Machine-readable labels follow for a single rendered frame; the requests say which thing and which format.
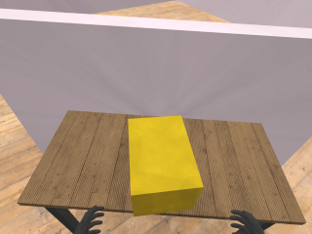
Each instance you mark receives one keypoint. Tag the left robot hand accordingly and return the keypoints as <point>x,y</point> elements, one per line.
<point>85,224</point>

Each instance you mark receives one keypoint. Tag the right robot hand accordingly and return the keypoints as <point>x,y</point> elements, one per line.
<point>251,225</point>

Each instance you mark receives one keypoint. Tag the table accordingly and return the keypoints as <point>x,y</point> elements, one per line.
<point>87,163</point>

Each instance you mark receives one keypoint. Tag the carton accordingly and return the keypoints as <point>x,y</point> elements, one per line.
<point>164,176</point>

